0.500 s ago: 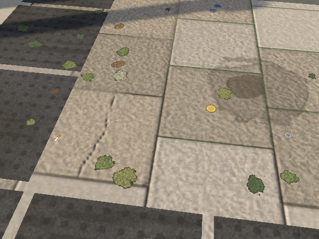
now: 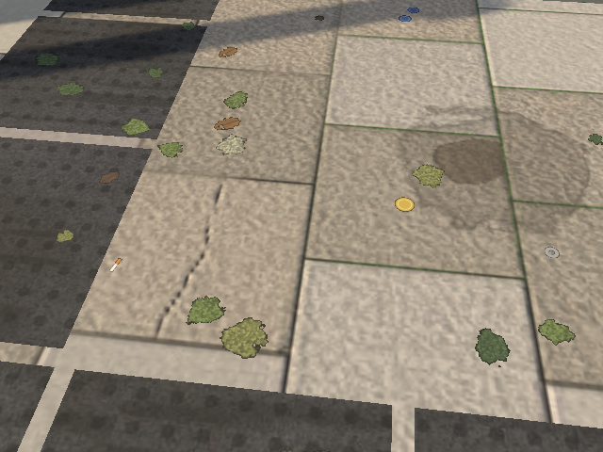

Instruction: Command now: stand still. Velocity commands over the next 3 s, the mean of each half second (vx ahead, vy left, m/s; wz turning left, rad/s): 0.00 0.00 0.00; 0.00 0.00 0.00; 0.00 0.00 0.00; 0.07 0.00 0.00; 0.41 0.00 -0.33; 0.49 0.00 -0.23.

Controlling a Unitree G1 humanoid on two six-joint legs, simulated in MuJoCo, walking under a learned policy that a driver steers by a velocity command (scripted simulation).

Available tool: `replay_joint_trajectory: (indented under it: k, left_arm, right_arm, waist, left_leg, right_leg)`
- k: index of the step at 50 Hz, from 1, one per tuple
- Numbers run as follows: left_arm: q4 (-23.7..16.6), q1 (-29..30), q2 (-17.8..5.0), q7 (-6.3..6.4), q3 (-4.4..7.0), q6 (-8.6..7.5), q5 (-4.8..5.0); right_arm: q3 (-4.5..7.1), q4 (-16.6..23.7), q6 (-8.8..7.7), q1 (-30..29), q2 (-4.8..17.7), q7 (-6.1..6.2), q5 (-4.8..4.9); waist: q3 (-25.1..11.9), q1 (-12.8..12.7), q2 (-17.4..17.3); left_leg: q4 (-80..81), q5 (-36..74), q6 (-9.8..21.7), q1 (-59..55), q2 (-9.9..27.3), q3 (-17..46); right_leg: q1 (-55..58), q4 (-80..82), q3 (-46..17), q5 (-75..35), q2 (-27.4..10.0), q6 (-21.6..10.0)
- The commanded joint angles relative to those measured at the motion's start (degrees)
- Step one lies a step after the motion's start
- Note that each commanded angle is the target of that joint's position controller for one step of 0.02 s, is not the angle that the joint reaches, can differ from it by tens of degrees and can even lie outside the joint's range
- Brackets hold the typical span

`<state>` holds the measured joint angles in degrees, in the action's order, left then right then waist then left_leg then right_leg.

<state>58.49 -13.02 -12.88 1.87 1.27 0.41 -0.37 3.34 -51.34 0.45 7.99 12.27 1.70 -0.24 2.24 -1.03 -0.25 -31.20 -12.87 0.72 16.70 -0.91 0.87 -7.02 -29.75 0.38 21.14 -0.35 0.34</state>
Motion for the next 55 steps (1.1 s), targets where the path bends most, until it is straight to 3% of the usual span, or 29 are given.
replay_joint_trajectory:
  k: [1,25,55]
  left_arm:
    - [-0.70,-2.07,-5.61,0.27,0.94,-0.66,-0.02]
    - [3.36,-8.89,-2.36,0.41,0.00,-1.66,0.05]
    - [3.88,-13.35,-0.81,0.45,-0.12,-1.86,0.23]
  right_arm:
    - [1.21,1.28,-0.51,-1.43,5.86,0.36,0.03]
    - [-0.08,-8.84,-0.08,0.48,4.82,0.71,0.32]
    - [-0.93,-11.98,0.10,2.59,4.17,0.96,0.53]
  waist:
    - [-1.09,0.17,-0.27]
    - [0.65,0.90,0.36]
    - [0.98,1.10,0.51]
  left_leg:
    - [4.41,9.88,2.28,-7.66,3.08,3.45]
    - [6.20,6.75,1.78,-6.94,2.31,2.73]
    - [5.91,9.37,1.61,-7.02,2.21,2.44]
  right_leg:
    - [-8.58,6.86,-1.65,-5.57,-1.73,-0.91]
    - [-9.52,8.82,-1.10,-5.09,-1.27,-1.33]
    - [-8.99,9.17,-0.91,-8.01,-1.13,-1.56]
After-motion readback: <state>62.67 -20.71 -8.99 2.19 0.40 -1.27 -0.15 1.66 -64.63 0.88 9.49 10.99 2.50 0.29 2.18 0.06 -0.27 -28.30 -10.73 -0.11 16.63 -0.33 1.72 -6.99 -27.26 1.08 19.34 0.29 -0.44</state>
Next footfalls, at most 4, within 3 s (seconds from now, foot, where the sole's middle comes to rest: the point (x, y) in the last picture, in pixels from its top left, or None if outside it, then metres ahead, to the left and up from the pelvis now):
2.58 right None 0.44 -0.14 -0.77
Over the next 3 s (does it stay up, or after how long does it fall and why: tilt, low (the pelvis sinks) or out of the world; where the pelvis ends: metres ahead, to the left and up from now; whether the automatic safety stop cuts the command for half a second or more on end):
stays up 0.51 -0.09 0.01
